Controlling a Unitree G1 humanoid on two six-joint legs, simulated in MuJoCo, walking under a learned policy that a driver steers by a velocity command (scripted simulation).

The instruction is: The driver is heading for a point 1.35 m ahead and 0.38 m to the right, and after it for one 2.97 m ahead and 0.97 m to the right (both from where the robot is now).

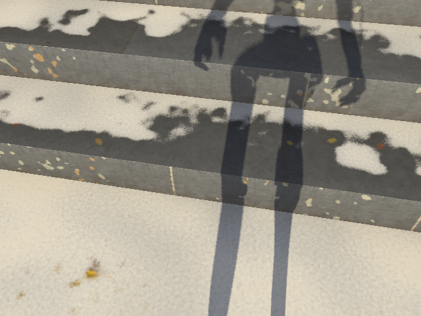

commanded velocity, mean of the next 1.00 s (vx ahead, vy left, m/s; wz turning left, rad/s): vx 0.48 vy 0.00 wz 0.00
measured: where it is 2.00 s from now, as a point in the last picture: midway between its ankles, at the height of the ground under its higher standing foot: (212, 140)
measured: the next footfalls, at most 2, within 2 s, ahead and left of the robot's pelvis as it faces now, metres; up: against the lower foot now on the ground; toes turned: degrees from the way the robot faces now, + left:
right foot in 0.02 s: +0.14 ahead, -0.10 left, +0.00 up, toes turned -3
left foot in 0.54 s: +0.46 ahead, +0.08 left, +0.00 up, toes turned +3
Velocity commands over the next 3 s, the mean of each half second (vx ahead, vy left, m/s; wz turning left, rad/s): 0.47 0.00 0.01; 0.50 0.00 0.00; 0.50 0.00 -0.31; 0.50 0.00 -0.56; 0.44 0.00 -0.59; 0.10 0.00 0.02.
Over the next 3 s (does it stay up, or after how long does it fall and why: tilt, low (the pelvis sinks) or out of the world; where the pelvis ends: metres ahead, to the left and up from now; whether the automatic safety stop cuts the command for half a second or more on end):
stays up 1.50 -0.39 0.43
